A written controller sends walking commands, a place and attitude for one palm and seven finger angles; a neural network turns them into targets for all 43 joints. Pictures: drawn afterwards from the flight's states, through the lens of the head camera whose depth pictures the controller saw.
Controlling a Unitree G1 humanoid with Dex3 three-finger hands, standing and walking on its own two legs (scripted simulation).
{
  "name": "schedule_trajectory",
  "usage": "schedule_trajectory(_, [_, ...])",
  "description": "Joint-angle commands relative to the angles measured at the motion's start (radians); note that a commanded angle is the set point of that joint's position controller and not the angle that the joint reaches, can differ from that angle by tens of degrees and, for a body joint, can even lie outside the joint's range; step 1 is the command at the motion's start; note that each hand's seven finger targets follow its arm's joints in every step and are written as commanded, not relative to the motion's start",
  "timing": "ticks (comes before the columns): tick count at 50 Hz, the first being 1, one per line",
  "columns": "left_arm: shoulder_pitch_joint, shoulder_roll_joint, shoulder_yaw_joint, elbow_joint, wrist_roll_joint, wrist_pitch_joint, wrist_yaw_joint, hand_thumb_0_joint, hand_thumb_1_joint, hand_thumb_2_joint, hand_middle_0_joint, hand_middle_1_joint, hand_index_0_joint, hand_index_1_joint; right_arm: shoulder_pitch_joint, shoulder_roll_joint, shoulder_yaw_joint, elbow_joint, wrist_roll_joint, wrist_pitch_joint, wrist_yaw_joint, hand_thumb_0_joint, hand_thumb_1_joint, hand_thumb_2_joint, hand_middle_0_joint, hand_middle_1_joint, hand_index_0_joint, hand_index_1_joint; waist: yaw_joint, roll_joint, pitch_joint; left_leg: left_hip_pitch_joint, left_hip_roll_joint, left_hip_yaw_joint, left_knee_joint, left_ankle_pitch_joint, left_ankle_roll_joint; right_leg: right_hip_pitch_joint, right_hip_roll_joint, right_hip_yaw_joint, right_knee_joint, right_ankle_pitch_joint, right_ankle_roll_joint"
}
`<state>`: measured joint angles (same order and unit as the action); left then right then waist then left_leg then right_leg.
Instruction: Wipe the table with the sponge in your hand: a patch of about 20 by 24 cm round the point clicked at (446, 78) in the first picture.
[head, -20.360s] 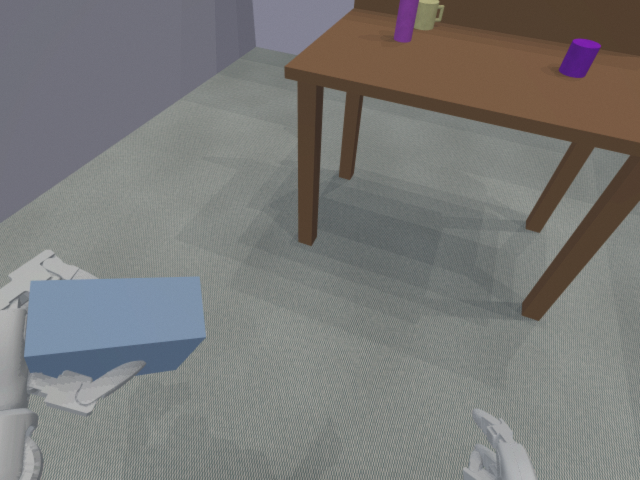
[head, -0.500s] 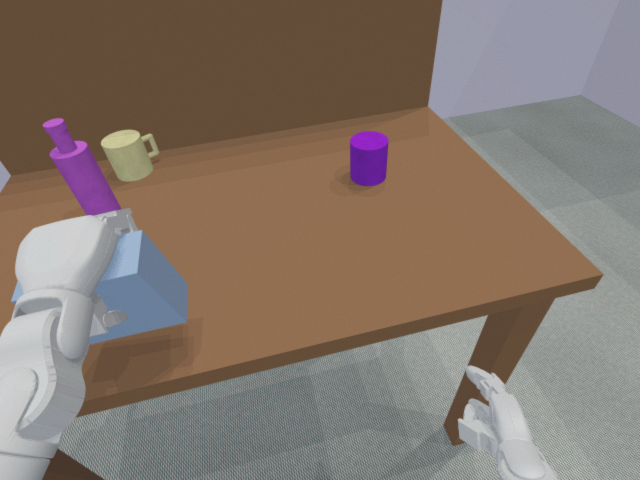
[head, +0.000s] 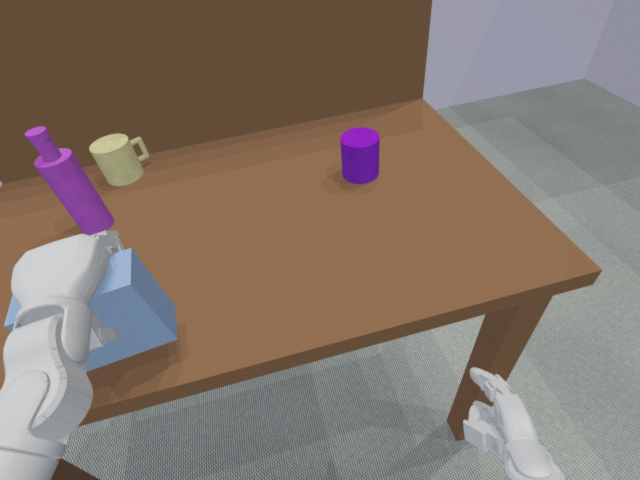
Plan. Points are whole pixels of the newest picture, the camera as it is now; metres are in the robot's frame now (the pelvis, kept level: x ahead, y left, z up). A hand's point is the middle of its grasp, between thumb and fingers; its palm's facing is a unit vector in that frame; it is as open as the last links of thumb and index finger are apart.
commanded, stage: move the sponge above the wiping area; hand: left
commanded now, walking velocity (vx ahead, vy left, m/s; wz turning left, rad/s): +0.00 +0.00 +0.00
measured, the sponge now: (111, 323) +0.25 +0.32 +0.08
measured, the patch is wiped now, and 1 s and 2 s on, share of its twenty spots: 0.00 0.00 0.00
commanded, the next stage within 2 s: none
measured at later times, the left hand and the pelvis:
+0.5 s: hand (97, 320) +0.23 +0.32 +0.11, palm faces -0.08 -0.04 -1.00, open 9.7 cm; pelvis +0.01 -0.02 +0.00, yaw +0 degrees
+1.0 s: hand (104, 329) +0.23 +0.31 +0.10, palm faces -0.10 -0.05 -0.99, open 9.7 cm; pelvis +0.00 +0.00 +0.00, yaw +1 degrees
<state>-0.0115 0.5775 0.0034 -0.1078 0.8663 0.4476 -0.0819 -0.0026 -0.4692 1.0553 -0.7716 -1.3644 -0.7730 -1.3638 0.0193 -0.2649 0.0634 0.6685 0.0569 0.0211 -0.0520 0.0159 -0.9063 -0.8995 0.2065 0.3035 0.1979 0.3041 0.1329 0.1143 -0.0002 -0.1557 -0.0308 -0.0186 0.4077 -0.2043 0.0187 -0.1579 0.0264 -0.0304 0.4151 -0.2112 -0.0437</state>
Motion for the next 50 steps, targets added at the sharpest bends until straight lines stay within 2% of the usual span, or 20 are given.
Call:
schedule_trajectory(1, [-0.170,0.229,0.078,-0.209,0.030,-0.030,-0.035,0.000,0.100,1.300,-1.200,-1.600,-1.200,-1.600,-0.195,-0.110,-0.042,-0.196,-0.006,-0.059,-0.016,0.000,-0.900,-0.900,0.200,0.300,0.200,0.300,-0.019,-0.084,-0.212,0.033,-0.004,-0.035,-0.025,0.191,0.030,0.077,-0.018,0.059,-0.039,0.151,-0.013])
schedule_trajectory(2, [-0.158,0.290,0.143,-0.220,0.041,-0.047,-0.035,0.000,0.100,1.300,-1.200,-1.600,-1.200,-1.600,-0.216,-0.104,-0.034,-0.201,-0.006,-0.068,-0.019,0.000,-0.900,-0.900,0.200,0.300,0.200,0.300,-0.010,-0.105,-0.214,0.035,-0.003,-0.042,-0.017,0.180,0.031,0.073,-0.005,0.098,-0.040,0.132,-0.023])
schedule_trajectory(4, [-0.171,0.319,0.179,-0.264,0.046,-0.113,-0.026,0.000,0.100,1.300,-1.200,-1.600,-1.200,-1.600,-0.170,-0.099,-0.039,-0.199,-0.016,-0.074,-0.026,0.000,-0.900,-0.900,0.200,0.300,0.200,0.300,-0.009,-0.119,-0.253,0.055,-0.008,-0.029,-0.002,0.218,0.038,0.089,-0.015,0.071,-0.031,0.166,-0.012])
schedule_trajectory(6, [-0.172,0.359,0.237,-0.259,0.042,-0.169,0.003,0.000,0.100,1.300,-1.200,-1.600,-1.200,-1.600,-0.147,-0.098,-0.043,-0.192,-0.023,-0.076,-0.035,0.000,-0.900,-0.900,0.200,0.300,0.200,0.300,0.000,-0.101,-0.242,0.064,-0.012,-0.029,0.006,0.235,0.038,0.083,-0.013,0.081,-0.036,0.189,-0.015])
schedule_trajectory(7, [-0.175,0.422,0.309,-0.267,0.040,-0.185,0.027,0.000,0.100,1.300,-1.200,-1.600,-1.200,-1.600,-0.168,-0.100,-0.041,-0.191,-0.025,-0.086,-0.037,0.000,-0.900,-0.900,0.200,0.300,0.200,0.300,0.012,-0.073,-0.235,0.068,-0.013,-0.037,0.011,0.225,0.033,0.080,0.000,0.132,-0.045,0.182,-0.032])
schedule_trajectory(10, [-0.153,0.366,0.305,-0.173,0.016,-0.210,0.084,0.000,0.100,1.300,-1.200,-1.600,-1.200,-1.600,-0.109,-0.102,-0.062,-0.166,-0.023,-0.079,-0.037,0.000,-0.900,-0.900,0.200,0.300,0.200,0.300,0.005,-0.033,-0.197,0.046,-0.011,-0.021,0.016,0.237,0.023,0.072,-0.011,0.108,-0.053,0.203,-0.029])
schedule_trajectory(12, [-0.136,0.376,0.323,-0.151,0.000,-0.191,0.103,0.000,0.100,1.300,-1.200,-1.600,-1.200,-1.600,-0.150,-0.105,-0.061,-0.162,-0.014,-0.079,-0.032,0.000,-0.900,-0.900,0.200,0.300,0.200,0.300,0.010,0.025,-0.161,0.040,-0.017,-0.022,0.019,0.210,0.016,0.055,-0.007,0.156,-0.069,0.174,-0.039])
schedule_trajectory(18, [-0.089,0.324,0.237,-0.080,-0.028,-0.136,0.042,0.000,0.100,1.300,-1.200,-1.600,-1.200,-1.600,-0.144,-0.126,-0.066,-0.169,-0.008,-0.080,-0.037,0.000,-0.900,-0.900,0.200,0.300,0.200,0.300,-0.020,-0.057,-0.168,-0.003,-0.013,-0.005,0.034,0.187,0.029,0.067,-0.032,0.109,-0.046,0.194,-0.010])
schedule_trajectory(21, [-0.101,0.304,0.187,-0.136,-0.034,-0.167,-0.004,0.000,0.100,1.300,-1.200,-1.600,-1.200,-1.600,-0.137,-0.120,-0.065,-0.185,-0.003,-0.087,-0.045,0.000,-0.900,-0.900,0.200,0.300,0.200,0.300,-0.041,-0.094,-0.175,0.009,-0.014,-0.008,0.040,0.172,0.038,0.049,-0.035,0.100,-0.042,0.194,0.007])
schedule_trajectory(22, [-0.100,0.320,0.208,-0.153,-0.037,-0.183,-0.010,0.000,0.100,1.300,-1.200,-1.600,-1.200,-1.600,-0.171,-0.108,-0.055,-0.197,0.000,-0.101,-0.048,0.000,-0.900,-0.900,0.200,0.300,0.200,0.300,-0.036,-0.100,-0.167,0.018,-0.013,-0.018,0.045,0.157,0.037,0.035,-0.026,0.135,-0.053,0.156,-0.004])
schedule_trajectory(26, [-0.173,0.368,0.251,-0.220,-0.016,-0.276,0.017,0.000,0.100,1.300,-1.200,-1.600,-1.200,-1.600,-0.108,-0.107,-0.066,-0.187,-0.016,-0.110,-0.063,0.000,-0.900,-0.900,0.200,0.300,0.200,0.300,-0.028,-0.075,-0.206,0.051,-0.016,-0.021,0.038,0.167,0.040,0.028,-0.024,0.093,-0.051,0.140,0.001])
schedule_trajectory(27, [-0.196,0.412,0.299,-0.247,-0.010,-0.287,0.039,0.000,0.100,1.300,-1.200,-1.600,-1.200,-1.600,-0.146,-0.100,-0.059,-0.191,-0.014,-0.123,-0.064,0.000,-0.900,-0.900,0.200,0.300,0.200,0.300,-0.015,-0.035,-0.199,0.063,-0.018,-0.031,0.037,0.163,0.037,0.018,-0.012,0.135,-0.063,0.113,-0.016])
schedule_trajectory(29, [-0.195,0.400,0.315,-0.191,0.004,-0.294,0.082,0.000,0.100,1.300,-1.200,-1.600,-1.200,-1.600,-0.092,-0.098,-0.068,-0.169,-0.022,-0.118,-0.063,0.000,-0.900,-0.900,0.200,0.300,0.200,0.300,-0.011,-0.021,-0.199,0.050,-0.014,-0.021,0.030,0.187,0.031,0.026,-0.017,0.100,-0.054,0.131,-0.016])
schedule_trajectory(32, [-0.212,0.414,0.354,-0.136,0.000,-0.247,0.124,0.000,0.100,1.300,-1.200,-1.600,-1.200,-1.600,-0.140,-0.104,-0.069,-0.157,-0.013,-0.101,-0.047,0.000,-0.900,-0.900,0.200,0.300,0.200,0.300,0.011,0.011,-0.177,0.027,-0.013,-0.029,0.011,0.175,0.015,0.041,-0.008,0.136,-0.063,0.114,-0.036])
schedule_trajectory(34, [-0.204,0.357,0.303,-0.096,-0.012,-0.198,0.136,0.000,0.100,1.300,-1.200,-1.600,-1.200,-1.600,-0.130,-0.106,-0.074,-0.155,-0.009,-0.086,-0.039,0.000,-0.900,-0.900,0.200,0.300,0.200,0.300,0.007,-0.005,-0.177,0.003,-0.006,-0.014,0.001,0.175,0.011,0.056,-0.021,0.101,-0.053,0.119,-0.024])
schedule_trajectory(37, [-0.142,0.338,0.275,-0.028,-0.027,-0.116,0.100,0.000,0.100,1.300,-1.200,-1.600,-1.200,-1.600,-0.183,-0.118,-0.064,-0.162,-0.001,-0.075,-0.029,0.000,-0.900,-0.900,0.200,0.300,0.200,0.300,0.010,-0.042,-0.147,-0.026,-0.009,-0.018,-0.006,0.144,0.007,0.056,-0.019,0.122,-0.055,0.100,-0.026])
schedule_trajectory(41, [-0.096,0.282,0.166,-0.063,-0.036,-0.065,0.003,0.000,0.100,1.300,-1.200,-1.600,-1.200,-1.600,-0.170,-0.127,-0.059,-0.187,0.006,-0.060,-0.028,0.000,-0.900,-0.900,0.200,0.300,0.200,0.300,-0.018,-0.096,-0.145,-0.035,-0.008,-0.016,-0.005,0.129,0.025,0.049,-0.028,0.072,-0.042,0.116,0.001])
schedule_trajectory(45, [-0.176,0.295,0.144,-0.159,-0.011,-0.150,-0.044,0.000,0.100,1.300,-1.200,-1.600,-1.200,-1.600,-0.150,-0.115,-0.049,-0.200,-0.001,-0.078,-0.042,0.000,-0.900,-0.900,0.200,0.300,0.200,0.300,-0.040,-0.102,-0.159,0.011,-0.004,-0.031,-0.004,0.090,0.039,0.009,-0.020,0.055,-0.057,0.050,0.003])
schedule_trajectory(47, [-0.295,0.316,0.157,-0.282,0.006,-0.224,-0.022,0.000,0.100,1.300,-1.200,-1.600,-1.200,-1.600,-0.184,-0.086,-0.037,-0.218,-0.002,-0.106,-0.055,0.000,-0.900,-0.900,0.200,0.300,0.200,0.300,-0.038,-0.042,-0.195,0.063,-0.004,-0.044,-0.003,0.079,0.039,-0.009,-0.005,0.092,-0.067,0.009,-0.011])
schedule_trajectory(50, [-0.290,0.331,0.211,-0.299,0.030,-0.296,0.053,0.000,0.100,1.300,-1.200,-1.600,-1.200,-1.600,-0.108,-0.089,-0.058,-0.186,-0.025,-0.116,-0.063,0.000,-0.900,-0.900,0.200,0.300,0.200,0.300,-0.016,0.039,-0.232,0.094,0.000,-0.058,-0.015,0.142,0.029,0.020,0.000,0.058,-0.054,0.061,-0.027])
